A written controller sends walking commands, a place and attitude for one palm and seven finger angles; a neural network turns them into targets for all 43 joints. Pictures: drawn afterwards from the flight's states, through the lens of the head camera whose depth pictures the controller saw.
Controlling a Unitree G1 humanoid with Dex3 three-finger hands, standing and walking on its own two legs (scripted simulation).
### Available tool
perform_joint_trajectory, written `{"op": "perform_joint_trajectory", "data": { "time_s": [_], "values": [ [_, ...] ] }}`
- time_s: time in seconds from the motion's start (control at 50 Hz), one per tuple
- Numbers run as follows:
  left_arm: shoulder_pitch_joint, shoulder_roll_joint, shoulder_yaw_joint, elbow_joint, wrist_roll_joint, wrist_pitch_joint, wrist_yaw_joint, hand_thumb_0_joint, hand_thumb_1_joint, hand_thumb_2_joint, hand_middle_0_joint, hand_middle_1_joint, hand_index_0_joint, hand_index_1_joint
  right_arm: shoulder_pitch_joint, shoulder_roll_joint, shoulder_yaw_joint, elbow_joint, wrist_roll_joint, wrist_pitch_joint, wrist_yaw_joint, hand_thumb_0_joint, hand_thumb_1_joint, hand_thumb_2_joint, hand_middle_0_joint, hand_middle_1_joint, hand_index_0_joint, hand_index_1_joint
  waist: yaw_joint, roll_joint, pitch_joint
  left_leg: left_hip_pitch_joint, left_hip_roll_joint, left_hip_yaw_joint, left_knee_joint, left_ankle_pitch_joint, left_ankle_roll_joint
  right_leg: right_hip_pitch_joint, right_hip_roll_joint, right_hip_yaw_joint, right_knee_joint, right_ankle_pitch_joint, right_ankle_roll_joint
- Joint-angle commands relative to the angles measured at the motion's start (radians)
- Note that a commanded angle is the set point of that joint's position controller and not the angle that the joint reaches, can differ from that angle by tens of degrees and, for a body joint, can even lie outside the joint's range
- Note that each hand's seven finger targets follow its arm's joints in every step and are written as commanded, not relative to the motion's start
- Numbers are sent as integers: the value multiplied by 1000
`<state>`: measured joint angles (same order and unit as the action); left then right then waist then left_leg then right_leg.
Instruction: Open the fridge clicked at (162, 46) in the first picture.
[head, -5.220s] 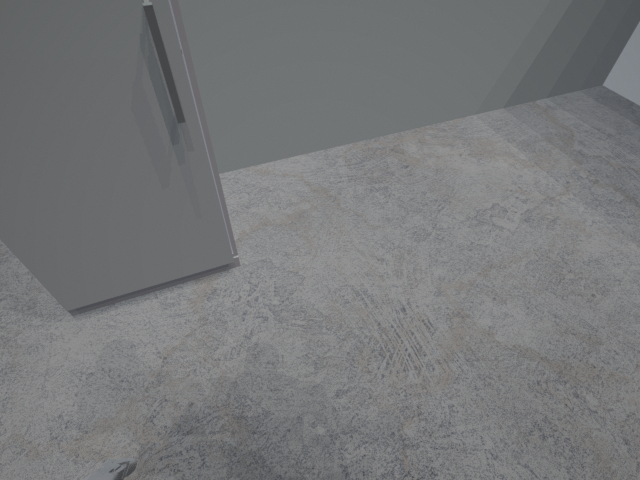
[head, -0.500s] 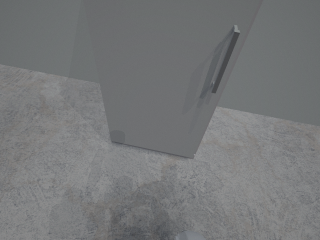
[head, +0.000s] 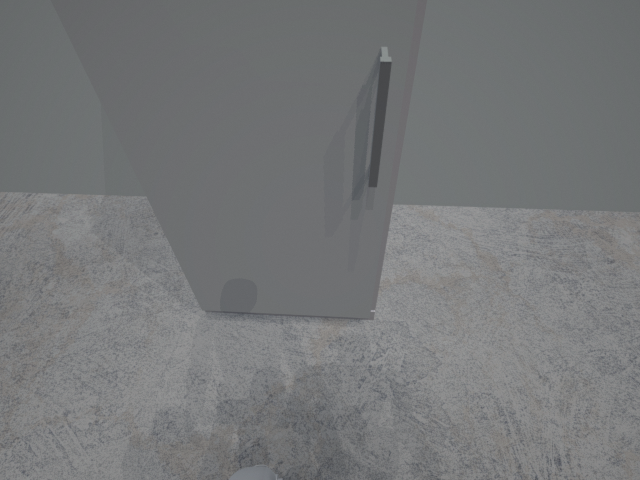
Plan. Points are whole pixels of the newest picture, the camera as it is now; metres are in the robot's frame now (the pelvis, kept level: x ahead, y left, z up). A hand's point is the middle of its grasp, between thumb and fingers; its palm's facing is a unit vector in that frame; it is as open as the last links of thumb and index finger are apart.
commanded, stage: take the last steps up to it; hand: right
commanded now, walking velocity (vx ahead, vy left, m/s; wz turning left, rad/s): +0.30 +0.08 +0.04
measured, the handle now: (377, 124) +0.69 -0.07 +0.08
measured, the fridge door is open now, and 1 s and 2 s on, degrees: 0 0 0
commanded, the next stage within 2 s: come to a stop and stand still in 0.44 s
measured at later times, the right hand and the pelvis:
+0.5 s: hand out of the picture +0.16 -0.12 -0.18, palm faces +0.06 +0.98 -0.17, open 7.3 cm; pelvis +0.15 +0.05 +0.00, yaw -1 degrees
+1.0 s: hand (419, 424) +0.24 -0.13 -0.18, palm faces +0.04 +0.96 -0.26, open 7.4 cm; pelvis +0.19 +0.07 -0.01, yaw +1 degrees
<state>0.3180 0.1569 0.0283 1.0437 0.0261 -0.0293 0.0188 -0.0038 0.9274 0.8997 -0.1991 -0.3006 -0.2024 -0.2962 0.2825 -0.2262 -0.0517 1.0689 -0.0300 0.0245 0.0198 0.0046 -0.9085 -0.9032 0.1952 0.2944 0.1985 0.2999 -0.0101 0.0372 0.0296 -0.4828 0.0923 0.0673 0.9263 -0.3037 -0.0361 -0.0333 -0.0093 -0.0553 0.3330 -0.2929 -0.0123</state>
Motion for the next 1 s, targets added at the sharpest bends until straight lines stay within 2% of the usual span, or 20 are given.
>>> {"op": "perform_joint_trajectory", "data": {
  "time_s": [0.0,0.06,0.1,0.12,0.14,0.16,0.18,0.2,0.24,0.3,0.48,0.54,0.56,0.58,0.6,0.68,0.76,0.84,0.94,0.98],
  "values": [
    [74,177,43,2,6,-21,15,0,900,900,-200,-300,-200,-300,-143,-17,-2,-99,8,-32,12,0,-900,-900,200,300,200,300,53,-166,103,-73,8,12,-161,2,5,-9,-274,144,-127,246,-147],
    [88,178,46,23,11,-17,12,0,900,900,-200,-300,-200,-300,-165,-17,-7,-102,9,-43,13,0,-900,-900,200,300,200,300,55,-172,113,34,-21,36,-267,2,27,-57,-279,148,-84,268,-135],
    [62,180,43,28,8,-15,13,0,900,900,-200,-300,-200,-300,-55,-24,-17,-61,8,-52,12,0,-900,-900,200,300,200,300,-4,-145,63,233,-67,76,-387,75,44,-114,-243,105,32,294,-104],
    [62,170,39,32,1,-18,10,0,900,900,-200,-300,-200,-300,61,-57,-25,-23,7,-61,7,0,-900,-900,200,300,200,300,-58,-82,8,402,-66,58,-446,104,61,-170,-191,56,184,327,-75],
    [78,127,31,23,-12,-25,1,0,900,900,-200,-300,-200,-300,197,-129,-43,17,0,-76,-4,0,-900,-900,200,300,200,300,-109,73,-96,632,101,-142,-501,42,127,-334,-119,-27,442,228,-33],
    [77,82,19,-14,-19,-28,-2,0,900,900,-200,-300,-200,-300,284,-218,-65,36,7,-78,-17,0,-900,-900,200,300,200,300,-120,302,-154,726,335,-514,-636,78,231,-529,-5,-65,749,-271,-5],
    [8,117,29,-20,-19,-19,-3,0,900,900,-200,-300,-200,-300,251,-208,-60,32,19,-75,-23,0,-900,-900,200,300,200,300,-133,259,-123,603,334,-536,-703,-59,255,-550,-47,54,876,-284,-25],
    [-53,107,38,-33,-16,-18,-6,0,900,900,-200,-300,-200,-300,153,-154,-48,4,16,-68,-28,0,-900,-900,200,300,200,300,-102,138,-15,476,313,-493,-741,-189,266,-595,-79,62,935,-202,-27],
    [-31,77,35,-14,-1,-4,-15,0,900,900,-200,-300,-200,-300,24,-71,-21,-32,11,-74,-36,0,-900,-900,200,300,200,300,-23,15,37,305,234,-288,-743,-85,214,-528,-122,57,879,-76,-10],
    [49,34,29,12,4,15,-19,0,900,900,-200,-300,-200,-300,2,-22,-4,-28,5,-90,-42,0,-900,-900,200,300,200,300,35,67,24,247,176,-109,-735,150,190,-452,-126,11,736,-32,24],
    [-117,21,17,-33,-4,-6,-30,0,900,900,-200,-300,-200,-300,92,-45,0,33,7,-91,-39,0,-900,-900,200,300,200,300,-6,87,44,347,161,-84,-657,382,193,-378,-83,-60,349,21,26],
    [-32,42,12,12,-2,-18,-16,0,900,900,-200,-300,-200,-300,75,-23,4,43,15,-80,-46,0,-900,-900,200,300,200,300,44,19,26,301,101,-35,-504,423,136,-161,-68,-57,150,200,21],
    [32,87,17,35,-1,-25,-6,0,900,900,-200,-300,-200,-300,96,10,14,43,17,-73,-48,0,-900,-900,200,300,200,300,55,-110,-36,243,41,1,-372,376,83,-18,-146,27,121,490,-4],
    [71,139,20,40,0,-22,6,0,900,900,-200,-300,-200,-300,135,48,23,42,27,-66,-55,0,-900,-900,200,300,200,300,48,-243,-93,184,-15,35,-298,124,31,66,-307,166,129,841,-86],
    [45,146,12,45,-9,-12,20,0,900,900,-200,-300,-200,-300,163,45,30,54,30,-51,-65,0,-900,-900,200,300,200,300,32,-334,-130,205,-41,21,-184,-245,4,47,-392,232,57,989,-152],
    [-84,140,21,20,-14,12,41,0,900,900,-200,-300,-200,-300,95,18,21,48,15,-11,-64,0,-900,-900,200,300,200,300,14,-156,-6,143,2,-45,-114,-233,-1,-75,-355,155,25,922,-176],
    [-100,170,55,-15,-10,29,41,0,900,900,-200,-300,-200,-300,76,13,-5,-11,5,13,-58,0,-900,-900,200,300,200,300,18,-115,-101,75,-22,-52,43,-213,-2,-36,-365,123,42,830,-194],
    [-142,167,66,-52,-4,37,26,0,900,900,-200,-300,-200,-300,47,20,-20,-60,5,26,-55,0,-900,-900,200,300,200,300,12,-172,-108,82,-34,-49,78,-160,-7,-128,-330,73,19,601,-172],
    [-196,171,71,-75,2,49,5,0,900,900,-200,-300,-200,-300,81,29,-10,-68,5,12,-50,0,-900,-900,200,300,200,300,-14,-231,-59,238,-35,6,-221,-87,11,-280,-294,98,-24,76,-123],
    [-159,138,64,-71,-7,54,-2,0,900,900,-200,-300,-200,-300,123,-7,-9,-54,-2,-5,-51,0,-900,-900,200,300,200,300,-27,-101,-45,353,-31,0,-480,60,11,-349,-206,53,88,-30,-56]
  ]
}}
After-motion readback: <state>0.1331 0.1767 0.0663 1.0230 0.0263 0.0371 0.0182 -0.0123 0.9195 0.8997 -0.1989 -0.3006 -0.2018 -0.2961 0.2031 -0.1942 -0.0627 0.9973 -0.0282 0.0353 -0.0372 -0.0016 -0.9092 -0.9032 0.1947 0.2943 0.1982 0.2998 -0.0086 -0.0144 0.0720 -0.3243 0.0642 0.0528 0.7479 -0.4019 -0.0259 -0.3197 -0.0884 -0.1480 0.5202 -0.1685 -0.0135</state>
